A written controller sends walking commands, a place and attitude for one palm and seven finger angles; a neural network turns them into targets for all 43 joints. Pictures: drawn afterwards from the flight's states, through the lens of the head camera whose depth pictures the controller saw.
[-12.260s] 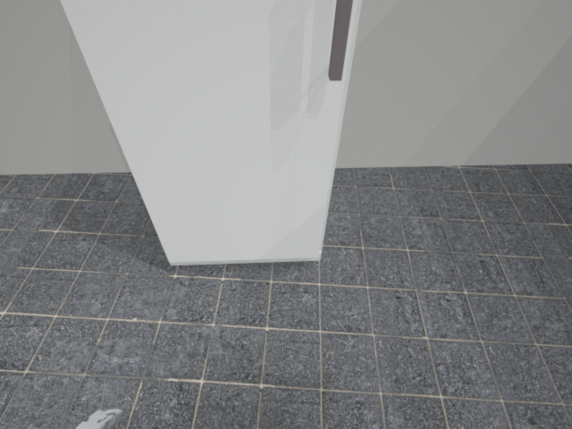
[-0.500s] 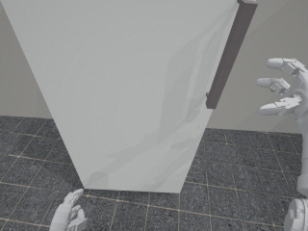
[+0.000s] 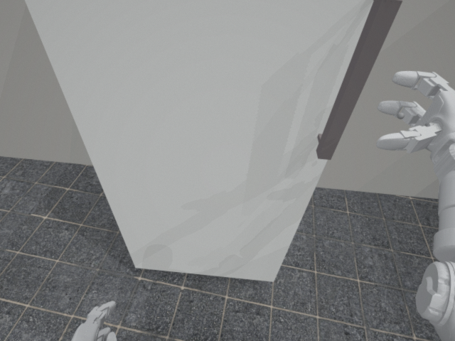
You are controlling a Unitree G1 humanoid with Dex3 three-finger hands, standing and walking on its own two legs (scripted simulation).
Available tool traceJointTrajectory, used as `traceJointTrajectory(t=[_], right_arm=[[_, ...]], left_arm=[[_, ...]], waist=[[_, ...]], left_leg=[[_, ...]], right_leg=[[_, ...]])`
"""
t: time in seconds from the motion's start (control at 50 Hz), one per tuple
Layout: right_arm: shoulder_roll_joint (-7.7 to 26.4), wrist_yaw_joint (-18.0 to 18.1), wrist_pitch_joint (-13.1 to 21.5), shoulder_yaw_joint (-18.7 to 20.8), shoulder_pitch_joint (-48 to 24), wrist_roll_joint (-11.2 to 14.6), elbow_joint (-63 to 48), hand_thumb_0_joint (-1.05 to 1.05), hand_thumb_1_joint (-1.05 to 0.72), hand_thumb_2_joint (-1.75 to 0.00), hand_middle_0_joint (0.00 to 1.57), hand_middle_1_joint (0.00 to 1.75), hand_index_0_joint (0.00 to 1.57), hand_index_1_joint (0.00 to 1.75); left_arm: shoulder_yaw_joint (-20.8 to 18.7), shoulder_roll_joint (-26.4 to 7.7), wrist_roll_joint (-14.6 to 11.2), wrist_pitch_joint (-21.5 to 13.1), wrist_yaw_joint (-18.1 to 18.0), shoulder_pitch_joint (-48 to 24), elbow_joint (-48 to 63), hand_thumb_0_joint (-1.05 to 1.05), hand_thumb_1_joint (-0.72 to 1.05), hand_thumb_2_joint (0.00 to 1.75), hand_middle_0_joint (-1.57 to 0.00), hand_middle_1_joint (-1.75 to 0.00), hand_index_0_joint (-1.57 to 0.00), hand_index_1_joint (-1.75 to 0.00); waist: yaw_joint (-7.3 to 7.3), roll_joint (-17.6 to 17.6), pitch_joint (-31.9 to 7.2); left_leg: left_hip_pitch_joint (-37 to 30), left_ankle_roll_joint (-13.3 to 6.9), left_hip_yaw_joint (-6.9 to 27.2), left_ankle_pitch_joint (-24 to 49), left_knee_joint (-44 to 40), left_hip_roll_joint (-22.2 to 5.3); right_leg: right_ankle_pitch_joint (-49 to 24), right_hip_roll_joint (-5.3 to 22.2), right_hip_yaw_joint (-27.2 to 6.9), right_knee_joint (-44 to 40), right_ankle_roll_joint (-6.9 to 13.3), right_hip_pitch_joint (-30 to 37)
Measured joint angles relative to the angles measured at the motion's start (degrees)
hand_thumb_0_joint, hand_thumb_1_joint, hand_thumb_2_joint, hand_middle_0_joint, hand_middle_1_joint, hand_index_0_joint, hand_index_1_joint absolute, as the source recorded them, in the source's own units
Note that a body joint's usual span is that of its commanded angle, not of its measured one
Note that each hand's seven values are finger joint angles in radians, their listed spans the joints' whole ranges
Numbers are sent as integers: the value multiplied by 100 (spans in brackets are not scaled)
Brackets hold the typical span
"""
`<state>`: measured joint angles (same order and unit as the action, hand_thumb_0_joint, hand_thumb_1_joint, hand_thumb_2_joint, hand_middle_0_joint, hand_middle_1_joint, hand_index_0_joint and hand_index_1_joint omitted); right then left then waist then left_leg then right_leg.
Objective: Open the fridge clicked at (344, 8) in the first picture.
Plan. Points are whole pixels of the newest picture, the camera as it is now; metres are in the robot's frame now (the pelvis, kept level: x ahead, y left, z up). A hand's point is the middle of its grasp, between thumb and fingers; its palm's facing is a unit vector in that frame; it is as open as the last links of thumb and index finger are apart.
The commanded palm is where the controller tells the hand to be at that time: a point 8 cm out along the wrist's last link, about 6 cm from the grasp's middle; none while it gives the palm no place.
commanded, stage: move the hooked fingers beside the handle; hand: right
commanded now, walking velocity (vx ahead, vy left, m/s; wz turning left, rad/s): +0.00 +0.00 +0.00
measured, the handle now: (346, 86) +0.50 -0.15 +0.24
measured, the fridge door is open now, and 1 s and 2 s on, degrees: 0 0 0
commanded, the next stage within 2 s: feel for the door with the fingertips in 0.80 s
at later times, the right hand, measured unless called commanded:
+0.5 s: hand (404, 121) +0.42 -0.24 +0.23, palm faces +0.05 +1.00 -0.02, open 14.0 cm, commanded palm +0.40 -0.28 +0.24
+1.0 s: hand (402, 123) +0.42 -0.24 +0.23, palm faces +0.05 +1.00 -0.02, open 14.0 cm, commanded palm +0.40 -0.27 +0.23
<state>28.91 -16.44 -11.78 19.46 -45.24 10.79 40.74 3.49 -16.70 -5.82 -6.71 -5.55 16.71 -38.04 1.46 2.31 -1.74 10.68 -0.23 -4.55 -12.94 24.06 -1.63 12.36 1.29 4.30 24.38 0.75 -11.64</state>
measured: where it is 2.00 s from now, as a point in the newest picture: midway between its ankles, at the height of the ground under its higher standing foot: outside the picture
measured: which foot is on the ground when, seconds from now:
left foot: down 0.00-1.00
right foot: down 0.00-1.00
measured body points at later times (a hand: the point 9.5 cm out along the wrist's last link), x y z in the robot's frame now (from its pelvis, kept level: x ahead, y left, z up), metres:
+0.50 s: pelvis +0.00 -0.01 +0.00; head +0.00 +0.00 +0.45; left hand +0.14 +0.25 -0.09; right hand +0.41 -0.29 +0.23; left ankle +0.00 +0.12 -0.74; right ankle +0.01 -0.11 -0.74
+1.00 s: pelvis +0.01 -0.01 +0.00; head +0.00 +0.01 +0.45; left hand +0.14 +0.25 -0.10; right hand +0.41 -0.29 +0.23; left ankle +0.00 +0.12 -0.74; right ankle +0.01 -0.11 -0.74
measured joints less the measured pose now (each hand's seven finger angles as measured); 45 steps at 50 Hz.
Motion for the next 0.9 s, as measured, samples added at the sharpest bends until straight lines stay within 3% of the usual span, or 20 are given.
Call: traceJointTrajectory(t=[0.22, 0.42, 0.64, 0.9], right_arm=[[56, -67, 67, 263, 401, 7, -226, -2, 50, -30, 31, 120, 30, 120], [62, -85, -41, 9, 167, 22, -92, -2, 50, -30, 31, 120, 30, 120], [-23, -12, 88, -14, -109, -24, 198, -2, 50, -30, 31, 120, 30, 120], [-41, -83, -110, 137, 446, 65, -546, -2, 50, -30, 31, 120, 30, 120]], left_arm=[[-57, -24, -9, 75, 61, 167, 88, 2, 91, 90, -20, -30, -20, -30], [-24, 0, -23, 12, 12, -15, 71, 2, 91, 90, -20, -30, -20, -30], [19, 58, 16, 36, 45, -101, 138, 2, 91, 90, -20, -30, -20, -30], [-31, 33, -4, 191, 98, 76, 150, 2, 91, 90, -20, -30, -20, -30]], waist=[[33, -3, -17], [-61, -40, -10], [-20, -46, -39], [-67, -21, -55]], left_leg=[[-9, 21, 108, 15, -35, 18], [7, 33, 18, 16, -49, -3], [75, 54, 51, 0, -44, -20], [-36, 62, 100, -42, -80, -6]], right_leg=[[22, 15, 106, -45, 17, 56], [35, -5, 13, 31, 30, -40], [60, -23, 42, 23, 47, -90], [122, -13, 88, -9, 44, 38]])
